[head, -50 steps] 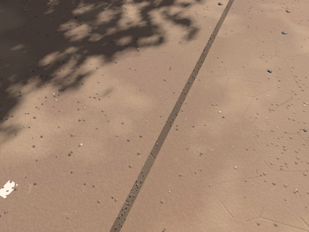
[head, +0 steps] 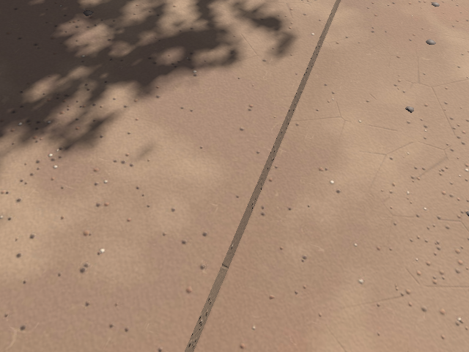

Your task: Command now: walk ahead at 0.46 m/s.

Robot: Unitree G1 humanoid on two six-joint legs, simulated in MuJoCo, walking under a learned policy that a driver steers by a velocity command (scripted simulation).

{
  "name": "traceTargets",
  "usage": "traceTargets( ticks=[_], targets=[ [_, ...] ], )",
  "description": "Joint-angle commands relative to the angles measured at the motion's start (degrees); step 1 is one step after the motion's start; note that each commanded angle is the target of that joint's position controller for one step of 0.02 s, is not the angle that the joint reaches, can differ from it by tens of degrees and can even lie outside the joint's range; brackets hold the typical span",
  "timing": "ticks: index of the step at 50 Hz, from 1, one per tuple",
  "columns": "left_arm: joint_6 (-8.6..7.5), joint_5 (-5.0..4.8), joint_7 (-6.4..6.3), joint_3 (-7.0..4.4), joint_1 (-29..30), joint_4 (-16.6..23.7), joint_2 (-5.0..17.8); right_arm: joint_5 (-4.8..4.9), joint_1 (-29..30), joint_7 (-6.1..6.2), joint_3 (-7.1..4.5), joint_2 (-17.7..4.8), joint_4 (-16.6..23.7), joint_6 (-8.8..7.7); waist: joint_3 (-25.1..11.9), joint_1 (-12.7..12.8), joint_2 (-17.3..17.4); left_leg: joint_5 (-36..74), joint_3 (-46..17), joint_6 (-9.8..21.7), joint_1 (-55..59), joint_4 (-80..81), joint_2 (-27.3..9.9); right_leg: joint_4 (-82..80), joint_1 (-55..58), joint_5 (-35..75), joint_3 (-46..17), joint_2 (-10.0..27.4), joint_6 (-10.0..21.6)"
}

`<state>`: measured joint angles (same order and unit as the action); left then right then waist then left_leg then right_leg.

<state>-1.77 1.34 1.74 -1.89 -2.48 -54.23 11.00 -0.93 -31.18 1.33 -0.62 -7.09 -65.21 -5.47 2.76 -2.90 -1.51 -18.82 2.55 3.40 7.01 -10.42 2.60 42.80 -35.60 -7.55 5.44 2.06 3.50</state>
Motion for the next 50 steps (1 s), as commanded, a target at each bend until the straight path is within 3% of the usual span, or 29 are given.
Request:
traceTargets(
  ticks=[1,3,5,6,7,8,9,10,12,15,18,20,23,26,30,31,32,33,34,36,37,38,39,40,41,42,44,47,50],
  targets=[
    [-0.53,-0.48,-0.31,-0.05,5.2,4.8,1.8,0.11,-2.0,0.37,-1.16,-8.5,1.4,-0.83,5.0,1.7,8.8,47.4,-4.0,5.1,-6.7,-0.2,-13.9,-7.3,5.8,3.1,3.1,-3.0,2.0],
    [-0.93,-0.27,-0.97,-0.99,-0.3,3.6,3.8,-0.08,-0.1,0.37,-1.49,-9.7,1.8,-1.01,1.3,4.9,8.2,62.5,-2.9,4.3,-3.8,-8.3,-14.7,-8.2,12.7,0.7,3.3,-5.3,4.4],
    [-1.95,0.07,-1.51,-2.47,-16.8,-1.9,5.7,0.24,2.1,0.33,-1.96,-10.7,2.3,-0.48,-6.6,11.9,7.6,60.9,-1.2,3.2,-6.1,-27.9,-12.8,-14.3,29.6,2.8,2.4,-6.1,6.2],
    [-2.33,1.36,-1.84,-3.65,-23.9,-3.6,9.3,0.75,1.2,-0.14,-1.48,-8.8,3.1,-0.32,-11.2,13.5,3.8,41.9,0.1,2.7,-16.2,-43.2,-9.7,-15.9,41.6,-3.6,-7.1,2.7,7.8],
    [-2.16,2.41,-1.48,-4.6,-24.7,-3.1,14.1,2.26,-6.0,-0.78,-0.2,-0.6,4.1,0.04,-17.1,8.0,-9.8,-10.1,1.4,0.7,-35.5,-67.0,0.6,-19.8,54.5,-2.9,-35.5,20.6,15.9],
    [-1.36,-0.29,-0.81,-4.89,-21.8,-3.1,13.4,1.45,-3.2,-0.63,-1.97,-6.8,3.9,0.38,-17.0,9.0,-3.8,-8.2,-5.1,1.7,-40.1,-75.0,0.6,-27.9,49.9,-13.8,-43.4,19.5,17.7],
    [-1.45,-0.75,-0.88,-3.81,-15.1,-2.0,9.7,0.78,2.5,-0.53,-2.4,-7.6,6.0,0.48,-7.2,6.3,-2.0,-3.2,-4.4,2.2,-43.8,-75.8,-2.8,-29.9,41.1,-19.4,-34.3,18.1,15.4],
    [-2.1,-0.56,-0.72,-2.75,-11.9,-1.4,5.7,0.29,5.6,-0.63,-2.46,-7.3,6.9,0.33,-2.5,5.2,1.3,0.1,-4.1,2.5,-42.7,-73.4,-4.6,-32.5,33.4,-15.9,-28.3,15.9,13.4],
    [-3.36,-0.06,-1.45,-1.33,-11.3,-2.4,1.7,-0.68,5.1,-1.17,-2.58,-5.1,6.7,1.54,0.7,1.6,1.9,2.5,-5.0,2.3,-36.7,-68.6,-6.9,-34.4,23.4,-6.2,-18.4,12.2,9.8],
    [-4.98,0.07,-1.89,-1.07,-15.3,-4.1,2.6,-0.7,5.9,-1.75,-2.94,-3.9,7.3,3.32,1.2,0.5,0.4,3.7,-4.3,1.8,-37.0,-65.9,-6.7,-34.6,21.9,4.7,-10.8,10.6,8.5],
    [-5.22,0.17,-2.1,-1.04,-20.2,-5.1,3.5,-0.85,11.4,-1.68,-3.16,-3.8,9.6,4.37,1.4,1.6,-1.0,6.0,-2.7,1.5,-46.1,-70.0,-6.6,-34.4,26.1,8.2,-6.7,10.7,7.9],
    [-4.72,0.94,-2.1,-0.86,-27.5,-7.3,3.1,-0.27,15.2,-0.75,-2.97,-1.9,10.6,4.81,0.0,3.8,-3.7,0.3,-0.4,2.4,-59.8,-91.4,-4.6,-31.9,34.0,5.9,-9.1,12.9,9.0],
    [-4.35,1.81,-2.13,0.39,-31.1,-8.8,1.2,0.65,26.5,0.65,-1.81,0.0,16.3,4.28,5.4,4.5,0.9,-6.3,-3.6,4.4,-82.1,-107.9,-4.1,-30.7,37.9,-1.4,-8.9,15.0,8.3],
    [-4.6,2.31,-2.43,1.56,-32.5,-10.2,0.5,0.05,33.6,0.23,0.14,1.8,21.7,3.91,6.6,3.2,3.8,-5.8,-2.6,5.5,-85.7,-103.9,-2.9,-30.1,35.1,0.9,-4.5,12.3,3.8],
    [-4.95,0.51,-4.32,2.11,-33.6,-11.3,2.7,-0.09,38.7,-0.44,2.64,2.6,27.8,4.1,5.4,1.2,1.1,-6.7,3.7,5.9,-82.4,-89.4,-4.2,-35.0,35.0,13.6,1.3,10.8,1.2],
    [-4.53,0.17,-4.69,2.23,-34.0,-11.4,2.3,-0.64,39.0,-0.77,2.85,2.4,27.7,4.15,5.2,1.7,1.9,-6.7,6.5,6.0,-79.4,-86.1,-4.2,-34.7,36.6,24.6,4.0,9.5,1.3],
    [-4.44,-0.45,-5.45,2.37,-30.5,-10.0,2.9,-0.77,35.4,-0.97,2.87,1.9,27.0,3.9,3.1,-1.2,1.4,-6.2,7.0,6.8,-71.4,-78.3,-4.3,-32.6,37.1,42.4,7.6,9.5,0.5],
    [-4.01,-2.27,-5.67,1.85,-28.7,-7.5,5.0,0.71,33.1,-1.16,3.34,0.8,25.6,3.97,0.8,-0.9,2.8,-6.3,14.3,6.7,-56.3,-64.3,-0.1,-31.1,32.2,65.3,10.0,8.7,0.7],
    [-3.81,-3.09,-6.43,1.25,-29.7,-6.6,7.4,1.61,31.7,-1.11,3.29,0.2,24.6,3.89,-1.9,-1.4,0.2,-2.1,15.9,6.5,-44.8,-56.8,2.5,-25.7,30.9,81.6,7.8,10.8,0.3],
    [-2.72,-2.24,-6.53,-1.15,-26.8,-4.1,13.3,0.82,17.9,-0.98,1.1,-4.2,20.8,4.34,-11.4,-7.1,-13.0,-3.3,9.7,8.4,-31.2,-46.1,6.0,-2.4,38.6,93.4,6.2,13.4,-1.6],
    [-2.71,-4.03,-4.68,-1.97,-22.6,0.4,13.4,0.86,11.5,-0.92,-0.28,-6.3,18.6,4.16,-15.2,-10.8,-9.3,6.9,1.9,12.7,-13.9,-36.1,4.5,17.8,24.6,83.9,8.5,7.5,-4.5],
    [-2.87,-4.72,-2.16,-1.03,-17.9,4.2,8.7,0.84,11.0,-0.42,-2.25,-10.5,17.3,4.43,-20.2,-11.5,7.2,26.4,-24.2,24.2,5.9,-23.3,-9.7,46.6,-1.1,-5.3,5.3,-5.1,-8.0],
    [-3.43,-3.07,-0.83,-0.74,-13.4,9.3,9.5,-0.39,15.0,1.34,-4.27,-16.3,18.4,5.0,-26.4,-7.2,6.4,30.0,-44.1,25.2,0.0,-22.3,-15.6,57.9,-1.7,-12.4,-5.1,-7.1,-6.1],
    [-3.27,-0.86,-0.22,-0.73,-9.6,11.9,8.2,-0.67,18.7,1.9,-4.5,-15.2,18.5,5.15,-17.8,-4.7,-3.2,18.8,-42.0,20.3,-11.7,-21.0,-13.0,56.1,-2.1,-10.1,-10.2,-3.9,-4.0],
    [-2.55,-0.14,-0.74,0.06,-10.3,12.8,4.6,-1.4,19.4,2.52,-4.13,-12.6,17.0,5.1,-8.3,-1.4,-6.6,12.8,-38.6,16.6,-22.3,-21.6,-12.1,52.0,-4.2,-10.6,-11.1,-2.0,-2.8],
    [-1.92,0.52,-1.51,0.38,-11.4,13.5,3.7,-1.39,20.0,2.8,-3.58,-9.3,16.6,4.57,-2.0,1.0,-8.6,15.3,-34.9,14.1,-29.9,-21.8,-10.6,47.8,-4.7,-11.2,-11.6,-0.2,-2.5],
    [0.22,1.15,-2.78,0.54,-12.4,15.8,3.8,-1.21,22.5,2.78,-2.68,-7.1,17.2,3.59,0.2,4.6,-5.7,18.3,-27.3,12.2,-37.8,-19.0,-7.6,43.8,-2.6,-11.8,-10.1,0.2,-3.6],
    [1.3,1.21,-4.61,0.17,-11.1,19.4,4.8,-1.55,20.9,1.85,-3.28,-10.8,17.8,1.53,-3.7,5.8,1.4,27.5,-21.0,12.7,-37.2,-18.8,-4.2,44.1,-2.8,-9.0,-6.3,-2.8,-4.1],
    [1.45,2.02,-4.76,0.67,-4.0,24.4,4.9,-1.05,16.7,1.81,-3.61,-12.5,17.4,1.47,-4.5,4.5,2.9,22.5,-19.0,10.2,-30.1,-16.6,-3.1,36.4,-9.1,-7.2,-6.6,-1.8,-4.5]
  ],
)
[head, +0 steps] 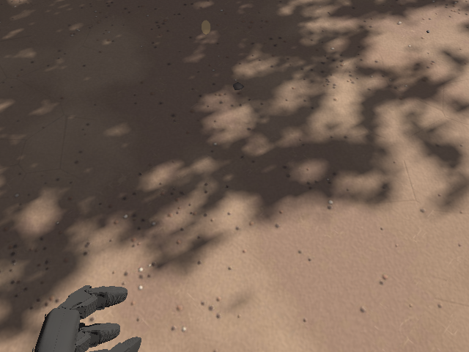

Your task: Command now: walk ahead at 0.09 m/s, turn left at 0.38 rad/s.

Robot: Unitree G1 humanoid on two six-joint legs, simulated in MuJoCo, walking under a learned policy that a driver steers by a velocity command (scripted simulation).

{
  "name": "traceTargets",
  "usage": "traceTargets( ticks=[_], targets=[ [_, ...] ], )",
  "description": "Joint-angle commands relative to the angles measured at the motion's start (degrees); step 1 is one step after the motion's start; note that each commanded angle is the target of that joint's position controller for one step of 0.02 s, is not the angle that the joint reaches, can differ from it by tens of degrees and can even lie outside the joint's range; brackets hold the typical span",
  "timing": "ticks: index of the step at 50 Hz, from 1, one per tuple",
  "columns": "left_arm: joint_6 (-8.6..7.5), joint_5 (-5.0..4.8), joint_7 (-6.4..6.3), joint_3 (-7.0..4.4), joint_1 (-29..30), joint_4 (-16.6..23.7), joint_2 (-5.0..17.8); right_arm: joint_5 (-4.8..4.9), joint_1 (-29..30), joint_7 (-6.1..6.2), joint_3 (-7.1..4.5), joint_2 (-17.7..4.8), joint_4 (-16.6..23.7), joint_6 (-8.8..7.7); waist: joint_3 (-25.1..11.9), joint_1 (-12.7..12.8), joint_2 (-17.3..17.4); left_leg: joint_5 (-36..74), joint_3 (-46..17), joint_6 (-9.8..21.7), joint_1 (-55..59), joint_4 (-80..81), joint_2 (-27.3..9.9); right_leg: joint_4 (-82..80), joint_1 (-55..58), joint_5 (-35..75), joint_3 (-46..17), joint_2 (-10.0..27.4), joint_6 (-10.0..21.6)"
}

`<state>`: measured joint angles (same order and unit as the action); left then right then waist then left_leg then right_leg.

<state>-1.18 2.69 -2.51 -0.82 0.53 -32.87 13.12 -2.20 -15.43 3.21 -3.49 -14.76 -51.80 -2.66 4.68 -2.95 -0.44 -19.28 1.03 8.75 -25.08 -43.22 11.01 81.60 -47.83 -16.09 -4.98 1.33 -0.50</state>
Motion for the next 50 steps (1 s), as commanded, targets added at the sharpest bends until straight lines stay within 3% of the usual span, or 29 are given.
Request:
traceTargets(
  ticks=[1,2,3,4,5,6,7,8,9,10,11,12,13,14,15,16,18,20,25,28,30,31,32,33,35,38,50],
  targets=[
    [1.02,1.02,-0.38,-0.26,-3.2,4.9,3.1,0.35,-0.6,0.11,-0.95,-5.3,3.9,-1.05,-5.5,3.0,2.1,22.4,-18.6,4.6,4.8,16.7,-12.1,-6.1,0.8,2.8,4.4,-0.8,-1.3],
    [1.36,1.37,-0.19,0.13,-0.2,7.1,2.8,0.54,-2.4,0.55,-1.03,-5.1,4.0,-0.36,-5.9,1.8,2.6,22.9,-19.7,4.3,8.9,16.8,-12.5,-10.0,-1.2,3.0,2.7,0.0,-2.3],
    [1.92,0.71,0.54,0.85,-0.2,8.2,2.0,0.42,-1.0,0.79,-0.85,-4.9,5.9,0.91,-6.7,2.3,2.5,27.6,-18.7,4.7,11.6,17.0,-12.1,-17.0,-0.1,3.9,6.1,-0.4,-3.5],
    [2.08,0.28,1.28,1.48,1.2,8.9,1.2,0.38,-1.6,1.05,-1.05,-4.8,6.8,2.02,-7.4,1.0,2.4,26.8,-18.0,3.9,13.5,17.3,-11.4,-24.0,2.5,5.3,6.9,-0.4,-4.1],
    [2.26,-1.61,2.04,2.11,1.3,9.1,-0.2,0.66,-0.4,1.42,-0.98,-4.6,8.7,2.94,-8.6,0.1,3.3,29.0,-16.1,2.6,12.4,20.3,-11.0,-34.0,10.6,3.7,9.0,-1.4,-3.7],
    [2.15,-2.02,2.55,2.12,0.4,9.0,-0.3,0.52,-1.4,1.25,-1.41,-5.6,8.7,3.16,-9.9,-0.9,5.2,26.4,-16.8,1.4,12.0,21.7,-11.3,-38.3,18.2,5.7,9.8,-2.1,-3.2],
    [2.04,-2.37,2.4,1.08,-5.2,7.0,1.7,0.36,0.2,0.81,-1.47,-6.0,9.6,2.59,-12.2,1.3,7.4,30.6,-17.9,0.0,14.4,20.6,-13.6,-40.6,25.0,10.3,6.5,-1.1,-1.3],
    [1.93,-2.38,1.87,-0.34,-12.5,3.8,5.1,0.32,2.2,0.28,-1.55,-6.0,10.2,2.51,-13.7,3.9,6.6,34.1,-16.9,-1.7,18.7,16.8,-12.9,-46.0,29.0,12.5,6.0,-1.4,0.2],
    [1.27,-1.96,1.25,-1.23,-18.0,1.1,6.3,0.96,3.0,-0.34,-1.75,-6.3,10.7,2.19,-13.9,6.6,3.9,36.8,-14.3,-3.6,21.0,10.7,-10.7,-55.3,34.8,19.8,8.0,-2.4,1.2],
    [0.16,-1.3,0.62,-1.5,-20.0,-0.7,6.4,1.97,2.1,-1.32,-1.51,-5.2,10.9,1.67,-14.0,7.5,0.3,29.7,-11.3,-5.7,19.0,2.0,-7.3,-60.7,42.4,25.7,9.0,-1.9,1.7],
    [-0.88,-0.69,0.56,-0.72,-19.0,0.3,6.3,1.84,0.2,-1.78,-0.64,-1.3,12.2,1.74,-12.8,5.7,-4.8,-8.7,-10.9,-8.0,4.7,-11.5,-2.7,-55.3,52.1,43.8,-5.0,10.2,4.5],
    [-0.96,-1.21,0.22,-0.79,-16.7,1.5,7.3,2.76,-10.3,-1.44,-0.62,-1.5,11.1,3.01,-19.1,0.4,-10.8,-13.9,-14.3,-10.6,2.2,-23.4,-1.2,-59.6,50.3,47.2,-24.8,22.9,14.8],
    [-0.73,-1.81,0.28,-0.2,-10.3,3.9,3.5,1.32,-12.3,-0.4,-0.89,-4.1,9.3,4.09,-16.8,-1.1,-4.8,-11.2,-13.0,-11.5,1.6,-27.6,-4.5,-64.6,42.8,27.7,-27.9,23.0,18.3],
    [-1.08,-1.63,0.45,1.11,-7.7,4.0,-0.1,0.66,-6.4,-0.33,-0.88,-4.4,10.3,4.57,-11.0,-0.5,-1.6,-10.2,-11.5,-12.2,0.8,-25.6,-6.0,-67.1,37.1,14.4,-23.2,18.6,17.1],
    [-1.46,-0.99,0.62,1.34,-8.1,3.2,-0.4,0.66,-2.0,-0.62,-0.77,-3.8,11.7,4.75,-9.8,0.1,-0.2,-9.5,-11.5,-12.4,0.1,-22.8,-7.1,-67.7,36.3,6.1,-19.2,15.5,14.8],
    [-1.89,-1.35,0.6,1.65,-9.2,2.2,-1.2,1.02,-1.0,-1.46,-0.59,-3.7,11.9,4.95,-9.3,0.7,-2.1,-9.4,-10.5,-12.2,0.6,-18.3,-8.3,-67.9,37.1,7.3,-14.6,13.0,12.2],
    [-2.1,-1.59,0.74,0.64,-12.7,-0.3,1.3,1.5,-0.7,-2.32,-0.19,-2.2,11.6,5.88,-8.9,1.3,-4.6,-8.3,-8.6,-11.8,3.4,-11.2,-8.5,-67.3,37.8,13.4,-9.3,10.1,9.8],
    [-2.87,-1.56,1.08,-0.13,-15.8,-1.7,2.7,1.47,-0.9,-2.38,0.1,-1.7,11.0,6.29,-10.3,1.9,-4.8,-7.4,-7.3,-11.4,4.6,-8.0,-8.9,-66.5,40.0,19.1,-8.3,10.5,9.9],
    [-2.26,-1.26,2.05,-1.09,-16.4,-3.3,3.4,1.19,2.4,-2.4,1.01,-0.5,10.9,5.68,-8.1,3.0,-8.7,-5.0,-2.9,-10.1,8.9,7.2,-9.3,-66.5,36.8,9.2,-4.2,7.3,9.8],
    [-1.54,-2.01,2.12,-1.51,-15.6,-3.6,3.3,0.56,2.4,-1.89,1.65,0.2,10.5,4.41,-7.1,1.9,-5.8,7.6,-2.9,-8.4,16.7,18.7,-10.3,-65.7,30.1,-1.7,-3.7,5.9,7.6],
    [-1.6,-1.87,2.48,-1.45,-15.7,-3.3,2.0,-0.35,3.5,-1.31,1.48,-2.7,12.1,2.9,-6.6,2.6,-2.0,7.8,-10.8,-6.3,18.2,21.3,-16.3,-65.0,26.0,-7.7,-2.9,4.2,4.5],
    [-1.35,-2.22,2.69,-1.34,-16.0,-3.2,0.8,0.67,4.6,-1.25,1.05,-3.4,11.3,2.51,-4.3,4.3,5.7,3.1,-11.4,-5.4,11.0,21.5,-16.0,-64.1,29.6,-4.1,1.2,0.6,3.7],
    [-1.28,-1.92,2.65,-1.55,-16.1,-3.9,1.3,1.12,5.1,-1.37,1.63,-1.3,11.3,1.98,-4.5,4.3,5.6,1.2,-11.0,-5.5,8.3,22.8,-15.4,-61.9,34.2,0.1,1.9,0.4,3.5],
    [-1.3,-1.77,2.52,-1.85,-16.9,-4.6,1.7,1.22,4.9,-1.37,1.85,-0.6,11.0,1.55,-4.5,4.6,5.5,1.9,-10.3,-5.8,7.4,22.9,-14.9,-61.1,36.2,2.5,1.8,0.7,3.6],
    [-1.34,-1.8,2.37,-2.46,-17.7,-5.5,2.9,1.18,4.4,-1.09,1.95,-0.7,11.1,1.12,-5.0,4.6,4.0,7.6,-9.5,-5.8,8.7,22.0,-14.4,-60.4,37.0,6.7,1.3,1.5,3.8],
    [-1.37,-1.84,2.14,-2.41,-17.8,-6.4,2.1,1.3,2.3,-0.96,1.86,-1.1,10.6,0.85,-6.1,4.2,2.5,12.7,-9.4,-5.4,11.5,21.2,-14.8,-60.1,37.0,9.6,1.8,1.5,3.6],
    [-0.67,-2.18,1.85,-2.78,-17.5,-10.0,2.8,1.37,0.0,-0.59,2.1,-1.4,9.7,0.83,-5.6,3.8,1.4,17.8,-9.1,-4.9,14.2,21.8,-14.9,-59.7,38.2,14.5,2.3,2.0,2.6]
  ],
)
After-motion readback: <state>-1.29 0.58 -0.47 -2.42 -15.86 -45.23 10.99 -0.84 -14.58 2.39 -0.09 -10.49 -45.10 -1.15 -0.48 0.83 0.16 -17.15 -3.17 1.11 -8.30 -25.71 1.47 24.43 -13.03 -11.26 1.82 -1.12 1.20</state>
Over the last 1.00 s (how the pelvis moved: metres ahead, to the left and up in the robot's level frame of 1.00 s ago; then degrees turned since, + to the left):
0.57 0.03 0.10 24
